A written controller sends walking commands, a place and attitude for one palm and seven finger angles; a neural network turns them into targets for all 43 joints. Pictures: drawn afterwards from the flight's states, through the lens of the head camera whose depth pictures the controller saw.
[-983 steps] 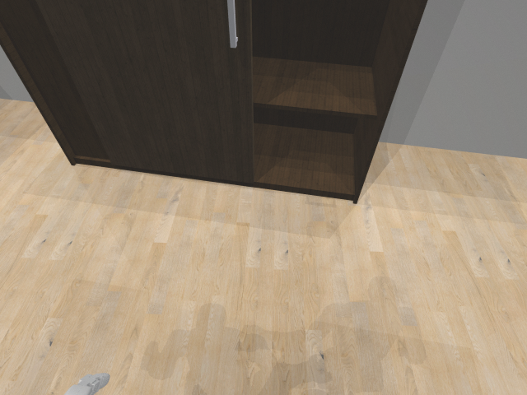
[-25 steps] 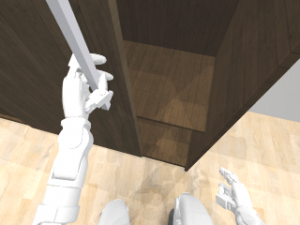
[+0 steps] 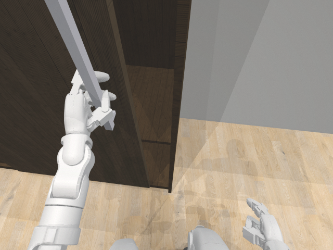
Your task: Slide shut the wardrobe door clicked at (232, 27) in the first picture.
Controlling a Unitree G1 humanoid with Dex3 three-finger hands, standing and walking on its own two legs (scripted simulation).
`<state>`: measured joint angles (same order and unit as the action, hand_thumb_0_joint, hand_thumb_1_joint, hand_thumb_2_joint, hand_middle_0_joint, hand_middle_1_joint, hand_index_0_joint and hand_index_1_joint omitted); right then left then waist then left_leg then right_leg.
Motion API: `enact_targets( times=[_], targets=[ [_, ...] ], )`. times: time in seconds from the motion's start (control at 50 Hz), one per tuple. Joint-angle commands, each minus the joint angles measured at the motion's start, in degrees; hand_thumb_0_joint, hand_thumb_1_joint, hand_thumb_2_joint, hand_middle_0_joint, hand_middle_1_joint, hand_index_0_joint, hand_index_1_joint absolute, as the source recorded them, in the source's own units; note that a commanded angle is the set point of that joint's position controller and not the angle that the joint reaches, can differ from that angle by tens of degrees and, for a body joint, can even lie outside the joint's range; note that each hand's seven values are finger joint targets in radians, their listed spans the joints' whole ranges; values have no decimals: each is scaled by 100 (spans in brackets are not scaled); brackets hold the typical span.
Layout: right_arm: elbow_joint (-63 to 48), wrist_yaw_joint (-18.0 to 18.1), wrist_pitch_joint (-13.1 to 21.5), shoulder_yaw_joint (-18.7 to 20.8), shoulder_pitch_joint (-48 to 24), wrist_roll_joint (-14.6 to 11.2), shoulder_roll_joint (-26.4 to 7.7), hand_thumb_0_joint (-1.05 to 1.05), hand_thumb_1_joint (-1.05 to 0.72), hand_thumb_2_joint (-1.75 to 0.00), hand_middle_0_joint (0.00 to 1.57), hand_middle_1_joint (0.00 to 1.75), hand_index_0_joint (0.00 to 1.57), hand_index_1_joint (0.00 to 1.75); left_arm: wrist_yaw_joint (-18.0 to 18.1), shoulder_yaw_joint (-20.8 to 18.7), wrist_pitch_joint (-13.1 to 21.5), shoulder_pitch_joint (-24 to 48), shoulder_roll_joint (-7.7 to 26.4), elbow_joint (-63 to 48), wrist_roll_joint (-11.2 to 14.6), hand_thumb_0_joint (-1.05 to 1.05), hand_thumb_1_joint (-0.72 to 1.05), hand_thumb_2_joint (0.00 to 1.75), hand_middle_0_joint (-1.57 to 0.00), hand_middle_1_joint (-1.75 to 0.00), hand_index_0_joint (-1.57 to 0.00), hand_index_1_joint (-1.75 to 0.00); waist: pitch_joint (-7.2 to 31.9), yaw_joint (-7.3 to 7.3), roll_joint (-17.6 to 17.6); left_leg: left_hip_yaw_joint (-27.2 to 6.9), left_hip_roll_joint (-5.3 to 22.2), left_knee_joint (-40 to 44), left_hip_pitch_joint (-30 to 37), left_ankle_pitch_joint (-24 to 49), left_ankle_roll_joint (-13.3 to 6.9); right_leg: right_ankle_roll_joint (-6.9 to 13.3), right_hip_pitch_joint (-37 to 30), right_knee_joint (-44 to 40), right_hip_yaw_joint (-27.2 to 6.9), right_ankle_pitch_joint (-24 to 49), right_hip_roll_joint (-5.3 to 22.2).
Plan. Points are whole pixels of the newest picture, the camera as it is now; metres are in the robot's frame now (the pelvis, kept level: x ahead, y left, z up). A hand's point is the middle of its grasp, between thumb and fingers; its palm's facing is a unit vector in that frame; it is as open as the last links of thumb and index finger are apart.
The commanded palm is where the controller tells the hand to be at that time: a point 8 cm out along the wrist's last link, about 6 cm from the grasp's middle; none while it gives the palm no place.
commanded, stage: step sideways, sliding the door along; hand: left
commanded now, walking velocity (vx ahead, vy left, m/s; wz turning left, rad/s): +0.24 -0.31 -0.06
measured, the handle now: (94, 76) +0.41 +0.20 +0.17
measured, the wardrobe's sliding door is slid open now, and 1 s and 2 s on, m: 0.11 0.00 0.00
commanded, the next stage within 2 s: stop walking and hold the door there in 0.94 s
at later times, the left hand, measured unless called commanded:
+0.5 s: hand (160, 113) +0.36 +0.06 +0.13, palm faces +0.32 -0.94 -0.07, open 6.0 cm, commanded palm +0.32 +0.03 +0.13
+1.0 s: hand (164, 109) +0.37 +0.05 +0.13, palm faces +0.58 -0.82 -0.06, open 6.6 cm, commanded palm +0.32 +0.01 +0.13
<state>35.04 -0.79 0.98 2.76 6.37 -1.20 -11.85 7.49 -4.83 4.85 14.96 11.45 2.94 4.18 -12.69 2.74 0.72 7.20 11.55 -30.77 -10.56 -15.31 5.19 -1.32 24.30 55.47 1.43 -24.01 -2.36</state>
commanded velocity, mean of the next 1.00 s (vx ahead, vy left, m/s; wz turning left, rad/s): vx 0.03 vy -0.30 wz -0.03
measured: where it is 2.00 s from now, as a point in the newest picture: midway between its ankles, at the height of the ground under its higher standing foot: outside the picture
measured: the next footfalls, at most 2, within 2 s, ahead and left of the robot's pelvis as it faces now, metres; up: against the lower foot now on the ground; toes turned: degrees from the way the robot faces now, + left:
right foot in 0.12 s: +0.04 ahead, -0.20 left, +0.00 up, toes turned -5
left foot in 0.34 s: +0.03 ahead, +0.00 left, +0.00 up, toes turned +8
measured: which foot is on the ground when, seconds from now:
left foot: down 0.00-0.14, up 0.16-0.32, down 0.34-0.70, up 0.72-0.84, down 0.86-1.00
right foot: up 0.00-0.10, down 0.12-0.34, up 0.36-0.66, down 0.68-0.86, up 0.88-1.00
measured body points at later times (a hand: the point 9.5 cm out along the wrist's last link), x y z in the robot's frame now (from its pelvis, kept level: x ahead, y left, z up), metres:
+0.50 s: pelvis -0.03 -0.15 +0.01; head +0.03 -0.14 +0.45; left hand +0.34 +0.11 +0.13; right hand +0.13 -0.38 -0.10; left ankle -0.01 +0.00 -0.73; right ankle -0.02 -0.28 -0.66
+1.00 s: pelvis +0.03 -0.26 +0.01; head +0.10 -0.22 +0.44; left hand +0.33 +0.09 +0.13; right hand +0.23 -0.49 -0.09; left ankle +0.02 -0.13 -0.73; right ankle +0.02 -0.42 -0.64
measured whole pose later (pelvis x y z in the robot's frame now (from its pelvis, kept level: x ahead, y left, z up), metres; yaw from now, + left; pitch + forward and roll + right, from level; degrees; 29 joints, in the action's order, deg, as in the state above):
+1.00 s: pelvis +0.03 -0.26 +0.01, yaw +2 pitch -4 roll -4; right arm 35.7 -1.8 -0.2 3.5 6.3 -3.3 -12.8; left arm 12.2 -18.1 2.0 19.4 19.1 6.7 6.4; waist -15.2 6.9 0.7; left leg 3.9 9.5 -33.7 -10.6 -18.7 2.1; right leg -1.5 24.3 64.1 2.2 -25.7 -0.1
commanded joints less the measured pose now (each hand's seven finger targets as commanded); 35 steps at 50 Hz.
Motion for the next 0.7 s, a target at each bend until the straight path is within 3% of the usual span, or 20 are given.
enact_targets(
  times=[0.0,0.08,0.1,0.14,0.16,0.2,0.24,0.28,0.3,0.32,0.34,0.36,0.4,0.48,0.52,0.58,0.62,0.64,0.66,0.68],
  targets=[
    [-757,-77,162,226,-263,-82,-863,0,-90,-90,20,30,20,30,-373,663,624,2301,229,-1463,-191,0,90,90,-45,-140,-45,-140,2369,-341,1786,-287,1494,330,1014,3101,-1117,23,-504,-1009,0,125,432],
    [-837,-54,163,149,-113,-222,-759,0,-90,-90,20,30,20,30,-422,636,655,2560,383,-1223,-223,0,90,90,-45,-140,-45,-140,2512,-377,818,-33,663,-893,628,1785,-721,-3,-1587,-2961,544,1561,157],
    [-879,-23,202,86,-139,-276,-570,0,-90,-90,20,30,20,30,-415,618,652,2660,522,-1330,-218,0,90,90,-45,-140,-45,-140,2594,-370,-138,85,171,-1672,279,975,-628,155,-1907,-3504,217,2219,443],
    [-913,116,228,0,-431,-273,-329,0,-90,-90,20,30,20,30,-293,500,573,2634,703,-1197,-156,0,90,90,-45,-140,-45,-140,2510,-314,-1940,-76,-800,-3358,-1562,-2099,-502,1047,-2278,-3560,-1586,4077,1675],
    [-658,141,221,178,-298,-158,-734,0,-90,-90,20,30,20,30,-212,254,529,2505,928,-932,-165,0,90,90,-45,-140,-45,-140,2617,-166,-2226,-608,-652,-4085,-1680,-1969,-549,1225,-2371,-3311,-1914,4503,1745],
    [-528,199,145,24,-297,-117,-507,0,-90,-90,20,30,20,30,-152,436,536,2899,599,-1324,-103,0,90,90,-45,-140,-45,-140,2671,-240,-1212,-688,-585,-3436,-1705,-1819,-535,1440,-2597,-2915,-1573,4950,1731],
    [-514,228,6,-126,-227,-84,-420,0,-90,-90,20,30,20,30,-146,599,656,2975,310,-1318,-126,0,90,90,-45,-140,-45,-140,2743,-384,-806,-455,-534,-929,-1017,-1012,-583,1204,-2519,-2516,-848,4395,1478],
    [-438,314,-45,50,-55,-70,-620,0,-90,-90,20,30,20,30,-115,219,688,2804,760,-1217,-114,0,90,90,-45,-140,-45,-140,2958,-422,-433,-42,-651,838,694,982,-558,874,-1799,-1822,-570,3707,1145],
    [-555,346,10,171,-5,-33,-797,0,-90,-90,20,30,20,30,-141,308,716,2912,705,-1382,-79,0,90,90,-45,-140,-45,-140,2985,-460,214,-846,102,1065,2020,1815,-756,558,-488,-1076,-346,2783,851],
    [-642,312,-15,265,-138,-13,-1070,0,-90,-90,20,30,20,30,-173,325,706,2744,648,-1233,-42,0,90,90,-45,-140,-45,-140,2847,-298,1590,-2614,1740,1143,2780,3541,-1308,218,1040,-151,-71,66,393],
    [-739,192,-9,87,-280,-73,-888,0,-90,-90,20,30,20,30,-277,659,647,2789,305,-1210,3,0,90,90,-45,-140,-45,-140,3159,-302,1110,-3372,2169,1162,2471,3108,-1737,137,858,823,-666,-442,177],
    [-751,204,-3,-15,-473,-55,-644,0,-90,-90,20,30,20,30,-347,603,624,2768,351,-1148,-6,0,90,90,-45,-140,-45,-140,2712,-286,824,-2874,2061,1109,2175,3235,-1900,93,1104,1173,-829,-186,350],
    [-595,167,-26,48,-363,-59,-746,0,-90,-90,20,30,20,30,-336,509,591,3132,514,-1366,-106,0,90,90,-45,-140,-45,-140,2481,-299,1060,-2020,1766,767,2114,3628,-1841,85,1388,1161,-696,50,575],
    [-664,66,32,160,-73,-162,-812,0,-90,-90,20,30,20,30,-384,1193,403,3341,-258,-1080,-88,0,90,90,-45,-140,-45,-140,2523,-357,1560,-650,1144,720,1574,2674,-1420,136,427,-52,-92,461,590],
    [-792,30,129,143,31,-243,-792,0,-90,-90,20,30,20,30,-439,1594,333,3512,-645,-860,-39,0,90,90,-45,-140,-45,-140,2406,-504,1526,-424,959,770,1343,2451,-1270,92,-73,-813,331,439,423],
    [-786,1,195,183,37,-274,-885,0,-90,-90,20,30,20,30,-314,1043,440,3679,19,-684,-55,0,90,90,-45,-140,-45,-140,2569,-471,1713,-323,844,205,1260,2624,-1096,69,-740,-1764,603,495,261],
    [-779,-10,214,154,31,-335,-868,0,-90,-90,20,30,20,30,-284,925,482,3601,208,-621,-78,0,90,90,-45,-140,-45,-140,2689,-445,1575,-165,521,-483,1172,2263,-872,35,-1358,-2709,786,1336,74],
    [-790,-22,234,135,15,-354,-819,0,-90,-90,20,30,20,30,-270,783,541,3638,413,-711,-85,0,90,90,-45,-140,-45,-140,2793,-420,1275,-182,286,-965,1002,2070,-784,80,-1782,-3229,628,1760,152],
    [-790,-22,267,99,-32,-376,-696,0,-90,-90,20,30,20,30,-235,632,572,3611,648,-752,-116,0,90,90,-45,-140,-45,-140,2873,-368,458,-56,-75,-1713,477,1662,-683,265,-2358,-3505,193,2731,514],
    [-769,-4,274,80,-56,-381,-546,0,-90,-90,20,30,20,30,-155,422,566,3605,985,-777,-154,0,90,90,-45,-140,-45,-140,2919,-404,-650,12,-443,-2394,-583,462,-515,650,-3040,-3286,-604,4542,1256]
  ],
)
